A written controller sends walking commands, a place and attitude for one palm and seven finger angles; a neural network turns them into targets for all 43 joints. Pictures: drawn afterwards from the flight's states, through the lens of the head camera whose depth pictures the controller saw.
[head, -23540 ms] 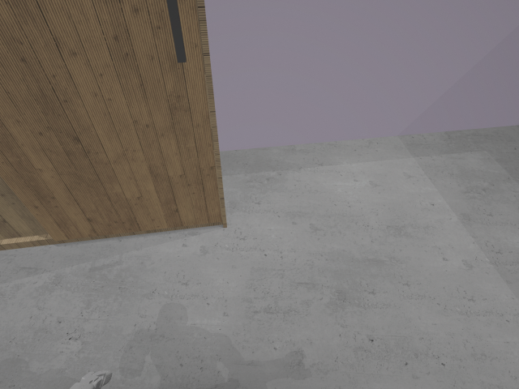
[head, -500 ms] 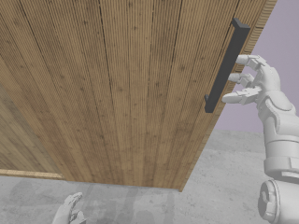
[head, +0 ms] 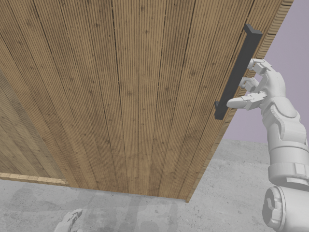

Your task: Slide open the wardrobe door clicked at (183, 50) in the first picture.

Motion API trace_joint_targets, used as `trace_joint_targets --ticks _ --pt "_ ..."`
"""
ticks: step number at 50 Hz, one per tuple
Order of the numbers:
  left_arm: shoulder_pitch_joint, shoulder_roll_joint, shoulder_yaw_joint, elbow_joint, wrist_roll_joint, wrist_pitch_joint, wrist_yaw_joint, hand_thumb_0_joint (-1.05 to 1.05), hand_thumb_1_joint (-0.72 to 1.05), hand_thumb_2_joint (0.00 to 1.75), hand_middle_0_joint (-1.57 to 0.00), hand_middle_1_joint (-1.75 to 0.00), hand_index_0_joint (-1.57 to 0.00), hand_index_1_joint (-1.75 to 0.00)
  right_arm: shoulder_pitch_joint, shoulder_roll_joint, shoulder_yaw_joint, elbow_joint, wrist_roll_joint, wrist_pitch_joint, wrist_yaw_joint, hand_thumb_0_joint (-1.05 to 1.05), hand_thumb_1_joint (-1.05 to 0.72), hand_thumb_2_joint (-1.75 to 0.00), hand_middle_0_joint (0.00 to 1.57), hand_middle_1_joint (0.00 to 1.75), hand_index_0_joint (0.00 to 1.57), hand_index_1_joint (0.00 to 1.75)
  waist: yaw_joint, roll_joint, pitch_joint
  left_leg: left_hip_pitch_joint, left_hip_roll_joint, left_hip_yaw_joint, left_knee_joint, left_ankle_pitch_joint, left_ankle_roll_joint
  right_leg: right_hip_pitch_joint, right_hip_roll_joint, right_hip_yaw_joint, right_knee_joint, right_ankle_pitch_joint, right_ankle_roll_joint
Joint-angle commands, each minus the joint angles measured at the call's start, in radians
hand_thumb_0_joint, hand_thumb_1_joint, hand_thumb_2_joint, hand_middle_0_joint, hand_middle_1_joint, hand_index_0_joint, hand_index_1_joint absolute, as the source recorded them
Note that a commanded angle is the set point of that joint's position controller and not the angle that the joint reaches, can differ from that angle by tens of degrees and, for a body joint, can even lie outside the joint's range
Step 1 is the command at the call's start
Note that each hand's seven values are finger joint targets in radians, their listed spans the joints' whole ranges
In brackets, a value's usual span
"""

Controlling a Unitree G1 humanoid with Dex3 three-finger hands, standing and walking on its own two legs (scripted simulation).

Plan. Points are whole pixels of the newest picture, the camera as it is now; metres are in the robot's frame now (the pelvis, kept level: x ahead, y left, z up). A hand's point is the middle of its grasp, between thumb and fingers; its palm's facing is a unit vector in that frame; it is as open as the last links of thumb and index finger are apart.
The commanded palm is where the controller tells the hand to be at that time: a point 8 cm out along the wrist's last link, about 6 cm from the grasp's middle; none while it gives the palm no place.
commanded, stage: slide the fingers in behind the handle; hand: right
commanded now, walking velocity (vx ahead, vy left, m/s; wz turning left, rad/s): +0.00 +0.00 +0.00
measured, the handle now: (231, 77) +0.47 -0.16 +0.21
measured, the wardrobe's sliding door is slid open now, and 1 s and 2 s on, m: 0.00 0.00 0.00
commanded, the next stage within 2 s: grip the handle and tug to test in 1.56 s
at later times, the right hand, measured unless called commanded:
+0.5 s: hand (238, 88) +0.41 -0.16 +0.22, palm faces +0.03 +1.00 -0.01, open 14.0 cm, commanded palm +0.39 -0.21 +0.22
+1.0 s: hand (231, 88) +0.40 -0.14 +0.22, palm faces +0.05 +1.00 -0.02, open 14.2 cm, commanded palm +0.38 -0.18 +0.22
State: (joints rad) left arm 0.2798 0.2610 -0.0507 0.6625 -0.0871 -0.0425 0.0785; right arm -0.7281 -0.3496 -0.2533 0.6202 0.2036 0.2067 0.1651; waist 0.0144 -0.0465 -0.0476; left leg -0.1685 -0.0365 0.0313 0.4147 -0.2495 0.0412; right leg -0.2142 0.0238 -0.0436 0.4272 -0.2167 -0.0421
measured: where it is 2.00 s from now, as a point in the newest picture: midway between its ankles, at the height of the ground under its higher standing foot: outside the picture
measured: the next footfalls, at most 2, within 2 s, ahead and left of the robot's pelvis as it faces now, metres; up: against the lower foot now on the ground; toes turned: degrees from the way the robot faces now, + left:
none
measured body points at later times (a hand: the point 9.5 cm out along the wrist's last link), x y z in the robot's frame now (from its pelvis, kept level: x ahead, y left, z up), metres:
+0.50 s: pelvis +0.00 +0.00 +0.00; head -0.01 +0.02 +0.45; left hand +0.17 +0.24 -0.09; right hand +0.40 -0.21 +0.22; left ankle -0.02 +0.09 -0.74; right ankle +0.01 -0.09 -0.74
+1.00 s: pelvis +0.01 +0.01 +0.00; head -0.02 +0.03 +0.45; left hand +0.18 +0.24 -0.09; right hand +0.39 -0.19 +0.22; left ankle -0.02 +0.09 -0.74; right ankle +0.01 -0.09 -0.74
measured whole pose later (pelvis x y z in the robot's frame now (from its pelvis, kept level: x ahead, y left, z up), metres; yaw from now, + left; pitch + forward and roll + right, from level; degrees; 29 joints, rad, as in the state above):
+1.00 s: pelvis +0.01 +0.01 +0.00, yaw -1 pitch -2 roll +0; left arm 0.19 0.25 -0.05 0.65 -0.08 0.00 0.08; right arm -0.64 -0.24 -0.17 0.37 0.19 0.35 0.04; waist -0.01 -0.05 -0.03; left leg -0.10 -0.04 0.05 0.39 -0.25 0.05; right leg -0.16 0.02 -0.03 0.40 -0.22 -0.03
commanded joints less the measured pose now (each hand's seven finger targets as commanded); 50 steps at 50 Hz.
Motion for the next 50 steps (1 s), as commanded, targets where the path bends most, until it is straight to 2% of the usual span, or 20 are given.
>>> trace_joint_targets --ticks 1,4,7,8,9,11,12,13,16,18,21,24,28,31,35,38,42,44,48,50 --pt "-0.12 0.124 0.038 -0.164 0.001 -0.051 0.01 0.0 0.9 0.9 -0.2 -0.3 -0.2 -0.3 -0.452 -0.251 -0.075 -0.283 0.006 -0.055 -0.015 0.0 0.5 -0.3 0.3 1.2 0.3 1.2 -0.022 0.064 -0.248 0.017 0.03 -0.036 -0.058 0.273 -0.011 0.158 -0.032 0.06 -0.03 0.206 -0.019" --pt "-0.137 0.119 0.036 -0.169 0.0 -0.049 0.012 0.0 0.9 0.9 -0.2 -0.3 -0.2 -0.3 -0.455 -0.234 -0.059 -0.324 0.0 -0.044 -0.031 0.0 0.5 -0.3 0.3 1.2 0.3 1.2 -0.019 0.028 -0.219 -0.008 0.028 -0.036 -0.07 0.233 -0.011 0.168 -0.035 0.063 -0.034 0.184 -0.017" --pt "-0.149 0.113 0.034 -0.174 0.001 -0.052 0.014 0.0 0.9 0.9 -0.2 -0.3 -0.2 -0.3 -0.463 -0.211 -0.039 -0.395 0.002 -0.035 -0.033 0.0 0.5 -0.3 0.3 1.2 0.3 1.2 -0.015 -0.018 -0.258 0.0 0.026 -0.034 -0.064 0.257 -0.005 0.209 -0.034 0.067 -0.029 0.219 -0.011" --pt "-0.147 0.117 0.036 -0.17 0.001 -0.05 0.015 0.0 0.9 0.9 -0.2 -0.3 -0.2 -0.3 -0.466 -0.195 -0.019 -0.401 0.005 -0.036 -0.031 0.0 0.5 -0.3 0.3 1.2 0.3 1.2 -0.005 0.016 -0.266 0.003 0.025 -0.03 -0.067 0.265 -0.007 0.218 -0.037 0.066 -0.026 0.231 -0.013" --pt "-0.153 0.114 0.036 -0.169 0.001 -0.053 0.016 0.0 0.9 0.9 -0.2 -0.3 -0.2 -0.3 -0.474 -0.182 -0.014 -0.406 0.01 -0.029 -0.029 0.0 0.5 -0.3 0.3 1.2 0.3 1.2 -0.003 -0.006 -0.267 -0.008 0.025 -0.033 -0.067 0.262 -0.008 0.226 -0.035 0.069 -0.025 0.223 -0.013" --pt "-0.15 0.116 0.033 -0.157 0.001 -0.05 0.018 0.0 0.9 0.9 -0.2 -0.3 -0.2 -0.3 -0.454 -0.188 -0.023 -0.368 0.016 -0.01 -0.026 0.0 0.5 -0.3 0.3 1.2 0.3 1.2 -0.003 0.026 -0.24 -0.015 0.024 -0.028 -0.073 0.24 -0.007 0.21 -0.035 0.073 -0.031 0.202 -0.01" --pt "-0.157 0.115 0.031 -0.159 0.001 -0.05 0.019 0.0 0.9 0.9 -0.2 -0.3 -0.2 -0.3 -0.453 -0.142 0.013 -0.357 0.022 0.003 -0.02 0.0 0.5 -0.3 0.3 1.2 0.3 1.2 0.003 0.039 -0.23 -0.024 0.025 -0.029 -0.076 0.23 -0.011 0.202 -0.032 0.072 -0.032 0.184 -0.012" --pt "-0.15 0.121 0.036 -0.15 0.001 -0.048 0.022 0.0 0.9 0.9 -0.2 -0.3 -0.2 -0.3 -0.429 -0.171 -0.014 -0.322 0.025 0.011 -0.024 0.0 0.5 -0.3 0.3 1.2 0.3 1.2 0.002 0.087 -0.223 -0.021 0.026 -0.028 -0.083 0.227 -0.014 0.193 -0.034 0.07 -0.031 0.177 -0.014" --pt "-0.155 0.116 0.03 -0.142 0.001 -0.044 0.023 0.0 0.9 0.9 -0.2 -0.3 -0.2 -0.3 -0.468 -0.155 0.005 -0.281 0.018 0.037 -0.033 0.0 0.5 -0.3 0.3 1.2 0.3 1.2 0.004 0.049 -0.192 -0.045 0.031 -0.032 -0.088 0.198 -0.013 0.174 -0.029 0.075 -0.036 0.15 -0.012" --pt "-0.157 0.118 0.034 -0.147 0.004 -0.041 0.021 0.0 0.9 0.9 -0.2 -0.3 -0.2 -0.3 -0.474 -0.175 -0.01 -0.315 0.014 0.026 -0.046 0.0 0.5 -0.3 0.3 1.2 0.3 1.2 -0.004 0.058 -0.238 -0.013 0.032 -0.031 -0.08 0.238 -0.012 0.19 -0.029 0.072 -0.029 0.195 -0.013" --pt "-0.168 0.103 0.029 -0.158 0.007 -0.04 0.015 0.0 0.9 0.9 -0.2 -0.3 -0.2 -0.3 -0.52 -0.142 0.014 -0.391 0.009 -0.003 -0.056 0.0 0.5 -0.3 0.3 1.2 0.3 1.2 -0.004 0.009 -0.3 0.013 0.032 -0.031 -0.064 0.287 -0.007 0.227 -0.024 0.073 -0.022 0.245 -0.009" --pt "-0.165 0.104 0.03 -0.156 0.008 -0.039 0.01 0.0 0.9 0.9 -0.2 -0.3 -0.2 -0.3 -0.48 -0.113 0.026 -0.39 0.012 -0.017 -0.061 0.0 0.5 -0.3 0.3 1.2 0.3 1.2 -0.006 0.04 -0.294 0.016 0.026 -0.024 -0.054 0.32 -0.006 0.237 -0.031 0.078 -0.02 0.283 -0.007" --pt "-0.169 0.111 0.032 -0.158 0.012 -0.023 0.007 0.0 0.9 0.9 -0.2 -0.3 -0.2 -0.3 -0.388 -0.16 -0.033 -0.356 0.008 0.018 -0.071 0.0 0.5 -0.3 0.3 1.2 0.3 1.2 -0.035 0.084 -0.276 0.052 0.029 -0.024 -0.056 0.347 -0.008 0.199 -0.028 0.066 -0.028 0.29 -0.009" --pt "-0.185 0.097 0.03 -0.17 0.01 -0.017 0.001 0.0 0.9 0.9 -0.2 -0.3 -0.2 -0.3 -0.395 -0.099 0.012 -0.403 -0.005 0.041 -0.085 0.0 0.5 -0.3 0.3 1.2 0.3 1.2 -0.033 0.039 -0.264 0.04 0.03 -0.022 -0.054 0.351 -0.006 0.21 -0.029 0.063 -0.029 0.303 -0.006" --pt "-0.193 0.099 0.031 -0.173 0.013 -0.01 0.003 0.0 0.9 0.9 -0.2 -0.3 -0.2 -0.3 -0.401 -0.105 0.0 -0.444 0.003 0.052 -0.098 0.0 0.5 -0.3 0.3 1.2 0.3 1.2 -0.031 0.087 -0.259 0.057 0.028 -0.024 -0.059 0.363 -0.011 0.204 -0.028 0.06 -0.031 0.298 -0.01" --pt "-0.203 0.097 0.032 -0.18 0.017 -0.008 0.004 0.0 0.9 0.9 -0.2 -0.3 -0.2 -0.3 -0.393 -0.122 -0.016 -0.517 0.001 0.038 -0.103 0.0 0.5 -0.3 0.3 1.2 0.3 1.2 -0.04 0.063 -0.304 0.088 0.03 -0.029 -0.054 0.401 -0.01 0.232 -0.026 0.053 -0.027 0.334 -0.011" --pt "-0.205 0.089 0.029 -0.169 0.014 -0.01 0.002 0.0 0.9 0.9 -0.2 -0.3 -0.2 -0.3 -0.399 -0.033 0.061 -0.513 -0.002 0.051 -0.1 0.0 0.5 -0.3 0.3 1.2 0.3 1.2 -0.019 0.039 -0.254 0.039 0.025 -0.02 -0.061 0.366 -0.008 0.243 -0.029 0.059 -0.028 0.317 -0.006" --pt "-0.207 0.095 0.032 -0.165 0.014 -0.006 0.003 0.0 0.9 0.9 -0.2 -0.3 -0.2 -0.3 -0.37 -0.064 0.032 -0.508 -0.002 0.064 -0.105 0.0 0.5 -0.3 0.3 1.2 0.3 1.2 -0.026 0.04 -0.255 0.045 0.025 -0.019 -0.064 0.358 -0.007 0.243 -0.029 0.061 -0.03 0.317 -0.005" --pt "-0.209 0.093 0.03 -0.159 0.013 -0.006 0.006 0.0 0.9 0.9 -0.2 -0.3 -0.2 -0.3 -0.417 0.01 0.102 -0.479 0.003 0.08 -0.104 0.0 0.5 -0.3 0.3 1.2 0.3 1.2 -0.002 0.068 -0.223 0.009 0.023 -0.018 -0.078 0.311 -0.011 0.242 -0.029 0.067 -0.031 0.269 -0.008" --pt "-0.209 0.094 0.029 -0.152 0.016 -0.006 0.009 0.0 0.9 0.9 -0.2 -0.3 -0.2 -0.3 -0.44 -0.023 0.075 -0.462 0.001 0.083 -0.111 0.0 0.5 -0.3 0.3 1.2 0.3 1.2 -0.006 0.068 -0.229 0.014 0.026 -0.023 -0.079 0.307 -0.011 0.234 -0.024 0.068 -0.034 0.258 -0.01"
